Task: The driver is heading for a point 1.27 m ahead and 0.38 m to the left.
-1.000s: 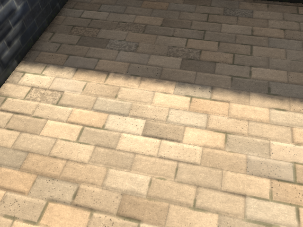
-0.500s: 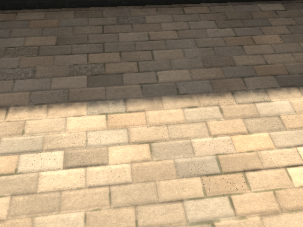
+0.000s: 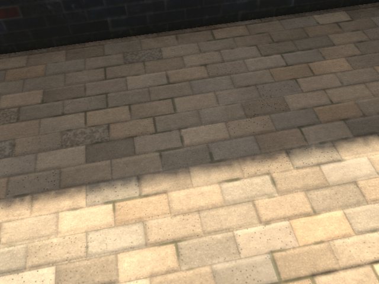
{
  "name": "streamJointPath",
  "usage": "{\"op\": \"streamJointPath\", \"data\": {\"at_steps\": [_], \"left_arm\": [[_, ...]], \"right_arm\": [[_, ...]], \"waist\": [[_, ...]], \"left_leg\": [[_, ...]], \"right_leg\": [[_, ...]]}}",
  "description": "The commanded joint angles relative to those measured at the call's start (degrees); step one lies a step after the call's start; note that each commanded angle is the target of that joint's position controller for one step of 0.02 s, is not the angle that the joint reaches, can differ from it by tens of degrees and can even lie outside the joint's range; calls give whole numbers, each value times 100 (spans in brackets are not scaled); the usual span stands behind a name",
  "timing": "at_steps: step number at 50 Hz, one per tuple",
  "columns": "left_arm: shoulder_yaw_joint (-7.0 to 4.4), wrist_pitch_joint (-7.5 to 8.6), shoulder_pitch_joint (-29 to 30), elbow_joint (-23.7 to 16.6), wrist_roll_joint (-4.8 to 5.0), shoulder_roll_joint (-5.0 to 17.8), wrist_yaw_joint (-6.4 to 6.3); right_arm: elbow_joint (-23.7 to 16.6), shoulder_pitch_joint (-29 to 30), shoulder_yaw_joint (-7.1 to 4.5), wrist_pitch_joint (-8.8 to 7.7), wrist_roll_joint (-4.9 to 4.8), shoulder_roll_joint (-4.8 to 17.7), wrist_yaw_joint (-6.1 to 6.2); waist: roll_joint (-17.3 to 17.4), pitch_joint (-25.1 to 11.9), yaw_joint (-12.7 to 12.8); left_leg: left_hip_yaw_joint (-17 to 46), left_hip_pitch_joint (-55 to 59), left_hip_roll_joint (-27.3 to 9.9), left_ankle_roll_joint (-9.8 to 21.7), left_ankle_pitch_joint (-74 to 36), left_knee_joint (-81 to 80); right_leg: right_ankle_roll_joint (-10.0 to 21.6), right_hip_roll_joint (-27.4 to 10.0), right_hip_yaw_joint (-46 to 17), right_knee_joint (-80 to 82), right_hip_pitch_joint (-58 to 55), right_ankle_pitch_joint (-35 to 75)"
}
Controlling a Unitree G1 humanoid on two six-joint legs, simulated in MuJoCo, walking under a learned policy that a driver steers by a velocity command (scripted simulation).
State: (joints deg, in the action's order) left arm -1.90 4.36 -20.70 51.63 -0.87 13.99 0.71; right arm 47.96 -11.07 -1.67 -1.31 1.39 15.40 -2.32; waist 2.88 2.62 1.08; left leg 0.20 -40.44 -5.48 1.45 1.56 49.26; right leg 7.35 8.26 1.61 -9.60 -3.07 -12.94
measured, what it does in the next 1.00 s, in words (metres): walks ahead, turning left: left foot, then right foot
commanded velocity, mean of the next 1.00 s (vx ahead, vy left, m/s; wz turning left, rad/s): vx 0.50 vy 0.00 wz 0.50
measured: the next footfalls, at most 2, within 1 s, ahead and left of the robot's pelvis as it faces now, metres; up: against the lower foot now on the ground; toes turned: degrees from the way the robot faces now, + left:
left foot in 0.20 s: +0.27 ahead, +0.08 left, +0.00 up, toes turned +8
right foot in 0.66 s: +0.60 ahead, -0.02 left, +0.00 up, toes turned +24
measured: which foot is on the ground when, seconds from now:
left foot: up 0.00-0.18, down 0.20-0.68, up 0.70-1.00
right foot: down 0.00-0.20, up 0.22-0.64, down 0.66-1.00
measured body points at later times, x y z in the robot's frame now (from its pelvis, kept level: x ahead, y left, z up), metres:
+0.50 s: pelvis +0.29 +0.04 +0.00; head +0.32 +0.05 +0.45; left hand +0.40 +0.32 -0.11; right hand +0.36 -0.24 -0.12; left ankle +0.23 +0.08 -0.74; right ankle +0.47 -0.11 -0.68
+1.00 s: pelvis +0.56 +0.07 +0.00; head +0.59 +0.08 +0.45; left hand +0.42 +0.31 -0.12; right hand +0.84 -0.05 -0.11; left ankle +0.56 +0.24 -0.67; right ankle +0.56 -0.03 -0.74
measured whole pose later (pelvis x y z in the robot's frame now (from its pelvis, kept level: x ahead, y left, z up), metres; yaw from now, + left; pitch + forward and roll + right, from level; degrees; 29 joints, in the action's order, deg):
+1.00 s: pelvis +0.56 +0.07 +0.00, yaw +34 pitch +1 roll -1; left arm -2.2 4.9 -22.4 47.9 -1.2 14.9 0.0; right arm 42.1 -8.3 -3.3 0.4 2.1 17.2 -3.8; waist 3.1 1.6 2.4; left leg 1.1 -38.4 -2.7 1.7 7.7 56.2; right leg 1.7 0.4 9.8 -15.6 3.2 -13.6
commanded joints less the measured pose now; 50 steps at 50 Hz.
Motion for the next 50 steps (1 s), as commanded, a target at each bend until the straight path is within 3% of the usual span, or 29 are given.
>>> {"op": "streamJointPath", "data": {"at_steps": [1, 3, 5, 7, 8, 9, 10, 11, 12, 13, 14, 16, 19, 24, 28, 30, 32, 33, 34, 35, 36, 37, 38, 41, 44, 50], "left_arm": [[-81, 102, -288, -84, -21, 635, -93], [-36, 96, -410, 32, -36, 602, -163], [-15, 90, -405, 107, -70, 692, -236], [-47, 51, -346, 145, -115, 899, -338], [-77, 5, -259, 127, -150, 1007, -361], [-104, -20, -82, 61, -118, 1119, -352], [-57, 31, 137, -178, -66, 1011, -317], [-6, 96, -251, -434, 39, 531, -191], [-21, 153, 173, -514, -132, 865, -151], [3, 230, 527, -690, -61, 815, -100], [0, 253, 505, -687, -38, 828, -80], [35, 19, 443, -723, -197, 688, -53], [83, -191, 563, -888, -229, 532, -14], [140, -192, 1791, -1353, -160, 481, 21], [158, -120, 2362, -1599, -90, 566, 29], [126, -67, 2203, -1617, -75, 702, 18], [19, -3, 1307, -1356, -63, 957, -48], [-61, 76, 560, -1172, -107, 1138, -114], [-171, 111, -360, -1137, -241, 1549, -218], [-284, 1, -162, -1184, -279, 1988, -232], [-248, -76, 160, -1215, -193, 1494, -202], [-134, -82, 472, -1291, -142, 987, -177], [-80, -68, 637, -1263, -147, 765, -153], [-75, 59, 444, -1057, -83, 700, -135], [-129, 169, 254, -923, -18, 739, -84], [-163, 145, -12, -679, -31, 719, -69]], "right_arm": [[-486, 701, -8, -91, -14, 234, -37], [-586, 968, 38, -108, 8, 181, -57], [-606, 918, 44, -117, 13, 193, -43], [-444, 311, -10, -113, 26, 346, 12], [-234, -387, -76, -138, 28, 506, 42], [10, -1226, -168, -186, 73, 685, 78], [150, -2025, -330, -165, 146, 1119, 154], [65, -1696, -473, -70, 40, 1553, 192], [53, -1410, -475, -56, -186, 1356, 140], [-26, -1045, -425, -48, -163, 1132, 162], [-13, -813, -339, -37, -104, 754, 169], [-22, -594, -266, -115, -99, 580, 213], [21, -746, -342, -246, -123, 863, 185], [86, -1263, -399, -204, -153, 923, 189], [73, -1563, -438, -150, -69, 996, 233], [-32, -1392, -465, -150, -33, 1073, 282], [-170, -1021, -491, -185, -18, 1188, 277], [-189, -934, -467, -231, -73, 1122, 223], [-373, -1000, -335, -294, -147, 666, 185], [-561, -1663, -260, -266, -251, 316, 183], [-346, -1622, -300, -157, -47, 775, 240], [-336, -1228, -324, -121, 1, 839, 196], [-372, -993, -309, -105, -4, 735, 147], [-433, -867, -288, 59, 80, 572, 0], [-645, -441, -250, 132, 75, 455, -88], [-1071, 682, -100, 87, 61, 199, -212]], "waist": [[-534, 321, 190], [-500, 361, 245], [-571, 183, 140], [-827, -216, -182], [-887, -549, -480], [-845, -909, -906], [-291, -1449, -1299], [1295, -1873, -652], [-86, -1621, -721], [-201, -901, -591], [-630, -292, -297], [-582, 11, 28], [-268, -46, 96], [55, -32, -386], [133, -124, -650], [188, -164, -486], [183, -465, -30], [-144, -863, 377], [-825, -1738, 669], [-2163, -2078, 184], [-1277, -1453, 43], [-630, -789, 53], [-462, -432, 0], [-956, -271, -107], [-868, -223, -125], [-802, 63, 56]], "left_leg": [[-181, 51, 287, 112, -385, -615], [-417, 134, 412, 216, -309, -1072], [-716, 630, 713, 388, 94, -1412], [-898, 1317, 1059, 609, 739, -1482], [-804, 1971, 1158, 760, 899, -1665], [-541, 3056, 1101, 980, 699, -2158], [763, 4419, 54, 1458, 854, -2280], [4005, 6126, -1490, 2547, -5, -2579], [3854, 5821, -1299, 2544, 189, -2914], [3199, 5028, -1195, 2351, 396, -3176], [2711, 4105, -956, 2047, 73, -3436], [2025, 3122, -418, 1733, -451, -3634], [1589, 2672, -58, 1645, -1028, -3752], [1502, 3009, 247, 1208, -1131, -3612], [1826, 3663, 91, 1094, -1524, -3203], [2074, 3732, -41, 948, -1540, -2952], [2150, 3457, 50, 727, -2046, -2234], [1875, 3141, 403, 587, -1897, -1188], [1368, 2500, 755, 461, -355, 392], [744, 825, 1543, 323, 3183, 1617], [709, 301, 945, 358, 2824, 2208], [644, 319, 737, 329, 2250, 2185], [564, 436, 565, 267, 1916, 1983], [392, 672, 366, 144, 1657, 1787], [343, 264, 272, 85, 1276, 1694], [-22, 189, 213, 29, 149, 61]], "right_leg": [[-82, -1649, -119, 264, 165, 3417], [-136, -1744, 37, 189, -200, 3981], [-240, -1818, 232, -293, -502, 5519], [-346, -1935, 330, -1365, -762, 7223], [-367, -1978, 341, -2287, -676, 7313], [-385, -1933, 443, -3508, -110, 6540], [-404, -1571, 676, -5479, 1128, 4106], [-762, -171, 302, -7700, 3828, -1644], [-579, -594, -687, -7749, 4462, -1242], [-581, -881, -729, -7385, 4583, -806], [-565, -1079, -600, -6775, 4326, -610], [-735, -1252, -519, -6102, 3755, -605], [-944, -1280, -251, -5233, 3550, -305], [-1094, -1184, -90, -3508, 3735, 973], [-993, -961, -143, -2767, 3721, 1077], [-871, -889, -297, -2317, 3240, 830], [-688, -676, -281, -1937, 1930, 406], [-520, -891, -430, -1575, 860, 494], [-238, -2250, -1757, -1376, -421, -792], [359, -3458, -4350, -662, -1275, -1257], [435, -3339, -4443, -649, -688, -1934], [319, -3047, -3499, -575, 15, -1712], [206, -2748, -2654, -446, 512, -869], [55, -2321, -1349, -256, 973, 738], [151, -2368, -777, -77, 855, 1460], [63, -2130, 317, 39, 808, 1958]]}}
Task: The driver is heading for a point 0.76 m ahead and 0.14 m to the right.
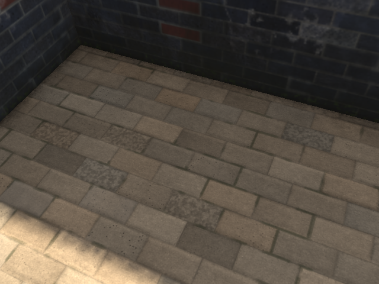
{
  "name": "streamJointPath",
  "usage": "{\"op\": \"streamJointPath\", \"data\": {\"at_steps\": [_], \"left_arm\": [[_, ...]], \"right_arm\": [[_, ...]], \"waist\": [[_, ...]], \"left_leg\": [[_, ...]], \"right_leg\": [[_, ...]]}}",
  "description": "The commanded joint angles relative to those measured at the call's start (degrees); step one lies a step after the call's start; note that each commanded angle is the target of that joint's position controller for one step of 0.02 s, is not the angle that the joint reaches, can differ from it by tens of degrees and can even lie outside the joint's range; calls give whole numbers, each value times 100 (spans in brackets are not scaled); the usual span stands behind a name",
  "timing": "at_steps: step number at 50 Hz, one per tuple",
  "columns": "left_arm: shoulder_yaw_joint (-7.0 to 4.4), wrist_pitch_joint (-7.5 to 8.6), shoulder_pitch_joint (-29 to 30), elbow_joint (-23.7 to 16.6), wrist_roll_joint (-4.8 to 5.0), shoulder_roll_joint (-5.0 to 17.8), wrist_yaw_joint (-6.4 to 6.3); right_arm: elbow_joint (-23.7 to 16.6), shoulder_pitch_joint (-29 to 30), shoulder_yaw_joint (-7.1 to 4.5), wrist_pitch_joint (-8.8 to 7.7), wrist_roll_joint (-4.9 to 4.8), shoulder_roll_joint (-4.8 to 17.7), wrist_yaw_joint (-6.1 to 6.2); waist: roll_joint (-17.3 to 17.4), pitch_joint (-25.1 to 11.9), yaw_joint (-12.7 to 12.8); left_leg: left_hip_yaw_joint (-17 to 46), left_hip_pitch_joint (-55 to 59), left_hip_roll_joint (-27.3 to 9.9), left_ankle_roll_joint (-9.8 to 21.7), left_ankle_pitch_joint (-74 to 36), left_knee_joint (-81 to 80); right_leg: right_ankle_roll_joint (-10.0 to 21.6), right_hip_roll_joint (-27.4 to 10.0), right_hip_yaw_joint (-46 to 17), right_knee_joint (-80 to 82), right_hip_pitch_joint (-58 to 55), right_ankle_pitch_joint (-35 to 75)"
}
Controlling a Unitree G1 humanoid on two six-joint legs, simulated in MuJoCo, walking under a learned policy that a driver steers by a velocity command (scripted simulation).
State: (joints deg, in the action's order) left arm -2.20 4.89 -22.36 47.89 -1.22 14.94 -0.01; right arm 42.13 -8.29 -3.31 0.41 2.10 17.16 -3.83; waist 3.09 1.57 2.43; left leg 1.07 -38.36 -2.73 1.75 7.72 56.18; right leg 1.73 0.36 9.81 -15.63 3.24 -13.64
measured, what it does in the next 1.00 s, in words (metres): walks ahead, turning right: left foot, then right foot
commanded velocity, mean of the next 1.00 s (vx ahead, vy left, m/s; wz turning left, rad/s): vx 0.50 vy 0.00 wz -0.26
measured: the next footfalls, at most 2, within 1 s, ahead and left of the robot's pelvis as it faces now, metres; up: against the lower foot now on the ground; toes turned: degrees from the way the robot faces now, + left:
left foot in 0.18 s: +0.25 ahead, +0.12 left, +0.00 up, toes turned +7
right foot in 0.74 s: +0.52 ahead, -0.07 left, +0.00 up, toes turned -16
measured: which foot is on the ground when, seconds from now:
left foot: up 0.00-0.16, down 0.18-0.72, up 0.74-1.00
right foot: down 0.00-0.18, up 0.20-0.72, down 0.74-1.00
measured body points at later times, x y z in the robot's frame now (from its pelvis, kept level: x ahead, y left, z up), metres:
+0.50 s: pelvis +0.26 +0.05 +0.00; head +0.28 +0.06 +0.45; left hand +0.35 +0.31 -0.14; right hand +0.27 -0.21 -0.13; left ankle +0.21 +0.12 -0.75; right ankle +0.35 -0.11 -0.67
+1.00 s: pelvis +0.52 -0.03 +0.00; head +0.54 -0.05 +0.45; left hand +0.64 +0.23 -0.13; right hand +0.58 -0.31 -0.12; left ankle +0.65 +0.12 -0.67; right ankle +0.49 -0.06 -0.75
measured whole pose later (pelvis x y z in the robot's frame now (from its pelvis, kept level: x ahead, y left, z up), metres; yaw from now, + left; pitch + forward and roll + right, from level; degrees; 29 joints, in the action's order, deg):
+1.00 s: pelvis +0.52 -0.03 +0.00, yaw -20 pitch +1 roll +0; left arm -4.2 2.3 -19.9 49.8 0.0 15.4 0.5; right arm 43.3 -7.8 -1.9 -1.9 2.7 14.5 -0.6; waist 1.5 2.7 1.6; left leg 2.5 -36.2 -7.1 -2.6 13.1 57.4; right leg 8.1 8.7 -2.3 -19.0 8.6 -10.8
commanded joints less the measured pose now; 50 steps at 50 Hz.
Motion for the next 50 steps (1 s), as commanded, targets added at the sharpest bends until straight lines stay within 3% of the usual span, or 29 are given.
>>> {"op": "streamJointPath", "data": {"at_steps": [1, 4, 6, 7, 8, 9, 10, 11, 12, 13, 14, 16, 17, 20, 26, 31, 34, 35, 36, 37, 38, 39, 40, 41, 42, 43, 45, 47, 50], "left_arm": [[-140, 94, 72, -250, 4, 655, 4], [-169, 48, -204, -57, 2, 787, -9], [-177, -25, -361, 96, 3, 882, -24], [-174, -64, -434, 181, 7, 935, -31], [-162, -108, -468, 257, 21, 970, -37], [-121, -131, -451, 267, 68, 899, -34], [6, -101, -486, -7, 178, 498, 18], [38, -119, -780, -173, 205, 207, 58], [-146, -177, -101, -152, 114, 770, -18], [-118, -137, 76, -221, 167, 593, 9], [-111, -140, -2, -108, 153, 506, 27], [-125, -308, -327, 126, -15, 380, 77], [-140, -371, -354, 166, -30, 315, 119], [-166, -449, 70, 51, -25, 177, 213], [-103, -425, 1251, -323, -54, 42, 294], [-39, -404, 1986, -678, -97, 35, 376], [-108, -415, 1606, -643, -106, 173, 321], [-166, -398, 1165, -537, -105, 270, 291], [-255, -348, 494, -345, -128, 416, 248], [-421, -315, -365, -107, -195, 826, 164], [-598, -342, -209, -171, -167, 1541, 90], [-610, -401, -356, -217, 58, 1534, 99], [-558, -420, -24, -164, 74, 1338, 45], [-474, -404, 217, -158, 91, 1005, 26], [-418, -367, 479, -186, 87, 814, 10], [-362, -327, 646, -212, 118, 661, -6], [-343, -206, 596, -204, 140, 687, 19], [-383, -150, 443, -172, 130, 856, 33], [-391, -161, 109, -128, 127, 884, 33]], "right_arm": [[-557, 605, 100, -101, -6, -34, -79], [-657, 907, 139, -119, 27, -25, -71], [-656, 896, 125, -145, 71, 39, -10], [-588, 698, 105, -175, 96, 77, 32], [-395, 112, 59, -235, 121, 150, 77], [-49, -823, -18, -308, 191, 299, 145], [104, -1677, -156, -343, 330, 825, 254], [101, -1813, -262, -313, 165, 1280, 325], [118, -1648, -250, -307, -27, 1104, 379], [190, -1231, -147, -342, -47, 790, 399], [203, -920, -53, -390, -47, 436, 372], [232, -626, 47, -476, -93, 99, 376], [268, -678, 57, -539, -88, 64, 375], [446, -863, 0, -668, -119, 197, 395], [699, -1215, 14, -676, -111, 137, 455], [969, -1654, -23, -597, -85, 316, 538], [1002, -1546, -73, -513, -60, 557, 593], [995, -1498, -100, -456, -47, 655, 600], [962, -1457, -120, -405, -63, 727, 591], [830, -1366, -104, -405, -82, 677, 563], [435, -1606, 41, -447, -132, -71, 434], [235, -931, -36, -517, -91, 379, 403], [92, -577, -4, -599, -140, 326, 378], [121, -617, 15, -661, -147, 324, 387], [179, -663, 3, -627, -89, 310, 399], [191, -802, 13, -518, 9, 283, 393], [177, -892, 26, -319, 85, 181, 351], [64, -660, 48, -230, 79, 103, 323], [-209, 107, 60, -207, 60, 124, 307]], "waist": [[-825, 217, -28], [-831, 307, 50], [-845, 273, 1], [-871, 121, -112], [-827, -203, -409], [-642, -748, -824], [98, -1595, -1105], [1015, -2231, -901], [44, -1657, -1034], [111, -810, -723], [3, -434, -490], [257, -154, -189], [242, -155, -157], [164, 80, -99], [74, 408, -298], [26, 517, -481], [215, 141, -217], [240, -144, -13], [156, -546, 290], [-289, -1038, 708], [-1682, -1392, 233], [-925, -1683, 533], [-637, -849, 361], [-251, -371, 122], [-76, -116, -118], [-135, -113, -306], [-231, -219, -418], [-315, -161, -397], [-502, 39, -135]], "left_leg": [[-208, 162, -32, 43, -546, -1031], [-488, 564, 106, 229, -216, -1783], [-621, 881, 294, 421, 248, -2117], [-676, 1303, 462, 528, 506, -2290], [-692, 2047, 626, 651, 494, -2626], [-616, 3390, 588, 782, 184, -2928], [1052, 5206, -913, 1155, 822, -3034], [3503, 6014, -2438, 1708, 120, -3601], [2920, 5392, -2104, 1507, -347, -3639], [1920, 4544, -1825, 1283, -802, -3802], [1356, 3952, -1531, 998, -967, -4042], [636, 3195, -1170, 706, -993, -4404], [483, 3078, -1124, 704, -1078, -4531], [-16, 3100, -1066, 688, -1181, -4832], [-796, 3446, -978, 669, -1497, -4888], [-1200, 4212, -1220, 580, -2586, -4525], [-1485, 4557, -1261, 466, -5053, -3404], [-1526, 4552, -1265, 464, -5481, -2612], [-1559, 4225, -1220, 415, -5067, -1506], [-1602, 3151, -1030, 237, -3492, 132], [-1399, 529, 174, -118, 1956, 2321], [-17, -252, 448, -127, 2177, 2913], [173, -639, 47, -68, 1547, 2670], [114, -369, -162, -64, 1152, 2088], [121, -26, -294, -104, 1053, 1652], [134, 353, -347, -194, 1032, 1383], [50, 617, -339, -333, 1038, 1013], [-59, 508, -333, -440, 745, 554], [-104, 98, -318, -542, 56, -321]], "right_leg": [[611, -1349, -412, 655, 201, 2061], [581, -1503, -294, 576, -74, 2401], [560, -1602, -213, 194, -416, 3400], [553, -1614, -190, -255, -517, 4328], [517, -1541, -130, -1028, -519, 4893], [423, -1327, -9, -2144, 6, 4466], [264, -951, 10, -3950, 1557, 2240], [105, 23, -391, -5703, 3064, -1962], [190, -114, -1327, -5972, 3407, -1464], [232, -324, -1370, -5685, 3411, -994], [230, -499, -1298, -5250, 3193, -706], [126, -571, -1230, -4952, 2667, -406], [103, -522, -1203, -4981, 2576, -282], [40, -571, -1178, -4810, 3074, 299], [-3, -548, -895, -3379, 3598, 1339], [333, -348, -349, -2293, 3386, 1069], [695, 163, -1, -2116, 2579, 219], [843, 369, 31, -2027, 2078, -77], [1007, 535, -68, -1667, 1180, -86], [1302, 32, -969, -1211, -199, -329], [2196, -1756, -4048, -860, -1890, -163], [2438, -1976, -5317, -157, -2043, 3], [2234, -1903, -4370, -64, -1462, 311], [1964, -1674, -3793, 26, -677, 933], [1719, -1354, -3303, 83, -109, 1488], [1614, -1107, -2934, 162, 281, 1907], [1583, -878, -2614, 215, 553, 2442], [1525, -709, -2458, 311, 717, 2391], [1339, -575, -2522, 394, 601, 2060]]}}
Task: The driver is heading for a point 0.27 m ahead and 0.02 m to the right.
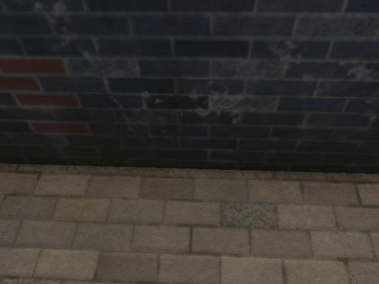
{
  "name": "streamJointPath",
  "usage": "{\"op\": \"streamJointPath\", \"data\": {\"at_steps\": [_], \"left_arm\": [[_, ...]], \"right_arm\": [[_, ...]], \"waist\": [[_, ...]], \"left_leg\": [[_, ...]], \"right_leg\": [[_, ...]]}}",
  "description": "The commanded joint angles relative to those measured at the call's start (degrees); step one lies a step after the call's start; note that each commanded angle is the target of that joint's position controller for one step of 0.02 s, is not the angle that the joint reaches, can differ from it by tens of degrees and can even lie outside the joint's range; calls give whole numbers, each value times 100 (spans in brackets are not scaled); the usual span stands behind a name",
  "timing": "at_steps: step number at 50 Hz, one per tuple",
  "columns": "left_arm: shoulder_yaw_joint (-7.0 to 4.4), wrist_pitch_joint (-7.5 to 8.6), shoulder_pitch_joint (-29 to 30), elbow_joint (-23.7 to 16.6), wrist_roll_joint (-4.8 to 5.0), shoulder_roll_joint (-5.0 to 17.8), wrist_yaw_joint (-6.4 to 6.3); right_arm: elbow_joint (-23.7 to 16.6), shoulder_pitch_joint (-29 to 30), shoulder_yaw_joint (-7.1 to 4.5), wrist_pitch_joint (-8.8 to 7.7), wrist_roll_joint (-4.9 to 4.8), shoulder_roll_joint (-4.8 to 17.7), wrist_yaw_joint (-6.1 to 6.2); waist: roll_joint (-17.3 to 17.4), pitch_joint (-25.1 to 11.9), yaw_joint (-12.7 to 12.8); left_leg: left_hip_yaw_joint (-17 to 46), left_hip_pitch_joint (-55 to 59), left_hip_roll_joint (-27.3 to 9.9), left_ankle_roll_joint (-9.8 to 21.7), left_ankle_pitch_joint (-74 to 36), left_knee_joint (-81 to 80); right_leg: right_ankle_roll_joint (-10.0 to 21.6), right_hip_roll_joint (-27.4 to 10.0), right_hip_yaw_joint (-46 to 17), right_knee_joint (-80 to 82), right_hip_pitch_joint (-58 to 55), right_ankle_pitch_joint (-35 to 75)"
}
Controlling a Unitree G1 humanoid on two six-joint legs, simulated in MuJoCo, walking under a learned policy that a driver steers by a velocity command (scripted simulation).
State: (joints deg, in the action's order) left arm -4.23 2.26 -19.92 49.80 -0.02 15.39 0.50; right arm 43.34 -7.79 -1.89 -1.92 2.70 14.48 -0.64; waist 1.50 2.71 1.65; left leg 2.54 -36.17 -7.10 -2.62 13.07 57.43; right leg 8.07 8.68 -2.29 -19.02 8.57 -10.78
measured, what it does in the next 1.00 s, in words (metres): walks ahead: left foot, then right foot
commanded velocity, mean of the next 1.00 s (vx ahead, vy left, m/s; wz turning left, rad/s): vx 0.15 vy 0.00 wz -0.17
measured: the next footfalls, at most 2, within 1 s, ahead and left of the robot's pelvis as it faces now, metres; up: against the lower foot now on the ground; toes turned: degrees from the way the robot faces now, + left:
left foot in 0.24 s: +0.32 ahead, +0.12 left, +0.00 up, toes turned -7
right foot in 0.64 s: +0.24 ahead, -0.09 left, +0.00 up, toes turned -6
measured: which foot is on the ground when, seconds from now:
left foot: up 0.00-0.22, down 0.24-1.00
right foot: down 0.00-0.24, up 0.26-0.62, down 0.64-1.00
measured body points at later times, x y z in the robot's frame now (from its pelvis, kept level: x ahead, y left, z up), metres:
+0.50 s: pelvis +0.19 +0.05 +0.00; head +0.23 +0.07 +0.45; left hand +0.32 +0.30 -0.15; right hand +0.25 -0.21 -0.12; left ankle +0.28 +0.12 -0.74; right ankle +0.16 -0.09 -0.70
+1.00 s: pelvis +0.23 +0.01 +0.00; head +0.23 +0.01 +0.45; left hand +0.33 +0.25 -0.14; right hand +0.25 -0.23 -0.15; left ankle +0.28 +0.12 -0.74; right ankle +0.20 -0.08 -0.74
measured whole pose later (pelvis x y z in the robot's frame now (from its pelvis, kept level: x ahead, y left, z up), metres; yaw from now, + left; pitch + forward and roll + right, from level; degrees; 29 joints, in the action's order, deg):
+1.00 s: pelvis +0.23 +0.01 +0.00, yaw -8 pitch -2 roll +0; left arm 0.3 2.2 -9.4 63.2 -0.1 12.3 -2.1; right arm 61.2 -10.8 -0.1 -1.4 0.3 11.7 1.6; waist 0.8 1.1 -1.0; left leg -1.3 -10.3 0.1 0.5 7.9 20.0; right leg 1.8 2.4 -1.8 -20.2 5.7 -12.6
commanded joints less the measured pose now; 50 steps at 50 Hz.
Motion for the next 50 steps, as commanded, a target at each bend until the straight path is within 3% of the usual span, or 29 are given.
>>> {"op": "streamJointPath", "data": {"at_steps": [1, 3, 6, 8, 11, 12, 13, 14, 15, 16, 17, 19, 22, 24, 27, 28, 29, 31, 32, 33, 34, 36, 40, 44, 50], "left_arm": [[-190, 93, -240, -309, 10, 839, -17], [-200, 80, -456, -287, 2, 866, -28], [-164, 47, -665, -213, -31, 814, -87], [-130, 23, -708, -187, -69, 765, -126], [-147, 73, -353, -240, -74, 907, -192], [-121, 124, -172, -302, -34, 853, -192], [3, 185, -168, -547, 50, 498, -174], [-4, 98, -1203, -435, 253, 270, -214], [-28, -25, -1038, -190, -17, 701, -258], [-31, -77, -581, -152, -112, 663, -216], [0, -127, -357, -164, -142, 574, -182], [43, -288, -241, -89, -219, 419, -101], [118, -423, -289, 91, -167, 278, -109], [137, -428, 33, 150, -208, 289, -158], [177, -443, 422, 245, -164, 297, -185], [177, -411, 540, 287, -155, 341, -191], [202, -360, 537, 339, -150, 306, -183], [247, -247, 594, 465, -188, 291, -219], [260, -181, 639, 468, -230, 410, -253], [207, -126, 924, 472, -183, 711, -251], [253, -51, 1015, 545, -43, 531, -242], [315, 66, 1069, 707, -2, 382, -217], [326, 84, 955, 908, -14, 334, -247], [339, 43, 986, 1053, -15, 365, -278], [356, 42, 1041, 1253, -4, 357, -283]], "right_arm": [[-400, 273, -72, 23, -11, 389, -18], [-523, 639, -49, 4, -38, 387, -37], [-604, 903, 2, -71, -83, 336, -33], [-598, 861, 17, -138, -102, 347, -13], [-245, -224, -101, -250, -99, 694, 102], [-120, -770, -151, -396, -36, 854, 156], [-113, -1344, -196, -464, 23, 1172, 237], [-61, -1232, -308, -359, -76, 1502, 215], [-132, -974, -265, -251, -246, 1086, 174], [-157, -584, -144, -255, -288, 643, 168], [-132, -293, -54, -234, -265, 406, 165], [79, -203, 3, -229, -296, 380, 186], [316, -126, 12, -277, -248, 488, 143], [441, -212, 6, -235, -219, 552, 130], [612, -287, -39, -102, -194, 669, 119], [605, -147, -42, -72, -178, 678, 128], [641, -99, -19, -18, -227, 599, 148], [745, -142, 29, 32, -262, 492, 166], [787, -212, 51, 12, -263, 411, 148], [838, -396, 40, 32, -331, 350, 134], [939, -317, 37, 70, -265, 358, 145], [1060, -377, 39, 112, -239, 325, 178], [1308, -401, 48, 77, -231, 326, 203], [1466, -320, 90, 25, -250, 202, 221], [1660, -310, 110, -2, -240, 200, 256]], "waist": [[-398, -63, 37], [-467, -85, 207], [-491, -91, 324], [-591, -198, 334], [-671, -501, -215], [-440, -797, -527], [212, -1528, -694], [1424, -2192, -138], [479, -2106, -157], [153, -1359, -119], [41, -990, -34], [406, -636, 72], [533, -723, 211], [645, -662, 73], [763, -547, -90], [706, -505, -99], [637, -450, -48], [329, -243, -2], [81, -196, -45], [-454, -15, -322], [-472, -13, -314], [-529, -79, -406], [-349, -132, -320], [-196, -174, -258], [-125, -193, -241]], "left_leg": [[-243, -183, 155, -113, -696, -735], [-219, -255, 251, -105, -1006, -1214], [-374, 5, 514, 15, -1191, -1859], [-402, 481, 714, 170, -1168, -2242], [-324, 1902, 917, 508, -1176, -3066], [-127, 2835, 585, 669, -1982, -3452], [1062, 4073, -811, 951, -4086, -3082], [2795, 5037, -2094, 2034, -6419, -3023], [2851, 4571, -1839, 2034, -5200, -3235], [2085, 3862, -1440, 1784, -4300, -3541], [1603, 3374, -1105, 1533, -3756, -3788], [882, 2615, -621, 1264, -3462, -4113], [456, 2279, -407, 1220, -3095, -4195], [469, 2220, -414, 1248, -2295, -4345], [647, 2071, -364, 1194, -419, -4545], [788, 1960, -401, 1193, 152, -4581], [835, 1843, -380, 1132, 605, -4582], [824, 1453, -257, 792, 1130, -4515], [770, 1364, -161, 566, 982, -4374], [315, 1653, 283, 385, 634, -4246], [143, 2463, 412, 323, 31, -3981], [219, 3049, 262, 375, -502, -3905], [229, 2763, 184, 438, -681, -3962], [194, 2803, 197, 389, -747, -3994], [181, 2887, 155, 365, -956, -3960]], "right_leg": [[638, -1379, -1344, 700, -41, 1738], [561, -1377, -1435, 588, -317, 1797], [358, -1354, -1191, 79, -633, 3507], [171, -1344, -1164, -257, -732, 4082], [-181, -1286, -1327, -1227, -720, 4646], [-261, -1058, -1235, -2065, -438, 4185], [-384, -677, -923, -3469, 320, 1642], [-584, 203, -473, -4871, 1470, -2517], [-570, -166, -628, -5278, 1661, -2189], [-633, -340, -664, -5109, 1658, -1803], [-702, -490, -590, -4771, 1586, -1649], [-852, -589, -430, -4269, 1120, -1362], [-954, -600, -197, -3350, 606, -1293], [-940, -698, -9, -2650, 500, -1342], [-876, -774, 126, -1906, 306, -1040], [-849, -802, 139, -1652, 189, -886], [-806, -816, 150, -1207, -22, -726], [-694, -922, -18, -160, -573, -170], [-630, -1334, -513, 164, -704, -60], [-456, -1653, -1000, 259, 38, -590], [-396, -1689, -1062, 482, 720, -1001], [-522, -1465, -806, 538, 900, -686], [-522, -1383, -634, 329, 296, 181], [-480, -1398, -624, 334, 181, 280], [-457, -1386, -595, 338, 82, 562]]}}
